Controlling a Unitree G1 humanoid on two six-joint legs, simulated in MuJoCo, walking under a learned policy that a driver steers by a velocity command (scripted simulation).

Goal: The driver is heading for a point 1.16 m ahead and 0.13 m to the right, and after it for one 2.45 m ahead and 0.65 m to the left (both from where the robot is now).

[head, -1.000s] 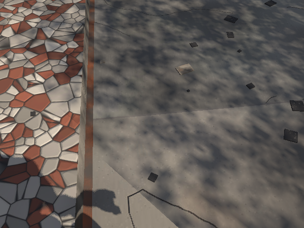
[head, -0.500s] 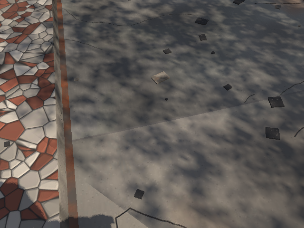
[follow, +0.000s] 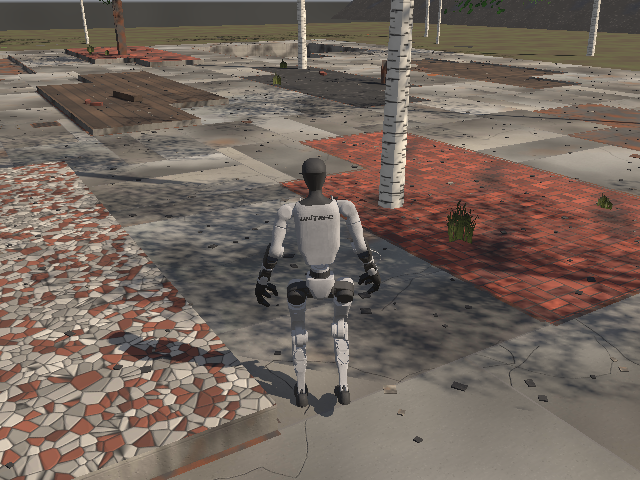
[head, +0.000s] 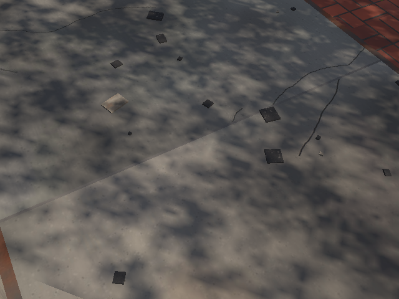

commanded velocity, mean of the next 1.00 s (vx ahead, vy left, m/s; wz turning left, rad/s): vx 0.16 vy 0.00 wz -0.42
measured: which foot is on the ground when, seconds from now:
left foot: down 0.00-0.24, up 0.26-0.78, down 0.80-1.00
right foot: up 0.00-0.22, down 0.24-0.80, up 0.82-1.00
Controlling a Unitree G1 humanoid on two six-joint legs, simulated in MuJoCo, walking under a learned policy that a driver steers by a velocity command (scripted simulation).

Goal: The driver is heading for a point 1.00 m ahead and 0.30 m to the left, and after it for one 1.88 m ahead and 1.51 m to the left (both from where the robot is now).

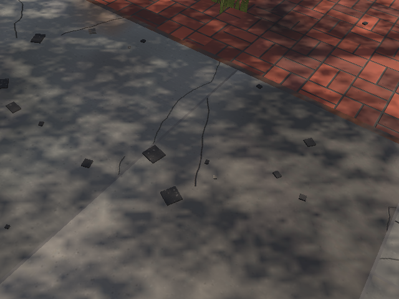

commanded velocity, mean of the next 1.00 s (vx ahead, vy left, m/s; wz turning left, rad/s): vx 0.49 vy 0.00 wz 0.18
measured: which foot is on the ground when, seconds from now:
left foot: down 0.00-0.26, up 0.28-0.80, down 0.82-1.00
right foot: up 0.00-0.24, down 0.26-0.84, up 0.86-1.00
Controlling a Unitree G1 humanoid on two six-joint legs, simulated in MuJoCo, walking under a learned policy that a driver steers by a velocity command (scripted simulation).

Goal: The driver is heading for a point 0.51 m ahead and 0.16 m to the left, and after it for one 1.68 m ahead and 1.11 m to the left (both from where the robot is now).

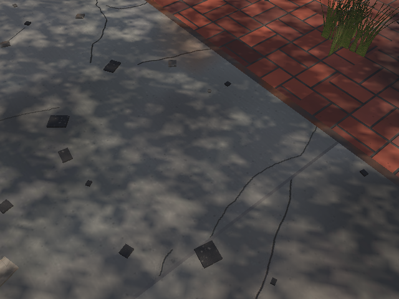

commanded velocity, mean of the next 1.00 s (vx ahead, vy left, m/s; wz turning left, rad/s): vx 0.50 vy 0.00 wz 0.58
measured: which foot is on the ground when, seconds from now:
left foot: down 0.00-0.36, up 0.38-0.84, down 0.86-1.00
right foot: up 0.00-0.32, down 0.34-0.86, up 0.88-1.00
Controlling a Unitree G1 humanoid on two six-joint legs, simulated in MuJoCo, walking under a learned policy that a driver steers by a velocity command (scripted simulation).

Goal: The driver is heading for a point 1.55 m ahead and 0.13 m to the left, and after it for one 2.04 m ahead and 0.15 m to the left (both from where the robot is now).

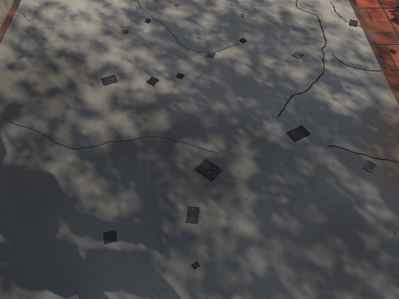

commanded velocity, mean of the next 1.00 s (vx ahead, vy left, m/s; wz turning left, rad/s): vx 0.50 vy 0.00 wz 0.39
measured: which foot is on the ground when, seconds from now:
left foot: down 0.00-0.40, up 0.42-0.88, down 0.90-1.00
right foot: up 0.00-0.38, down 0.40-0.90, up 0.92-1.00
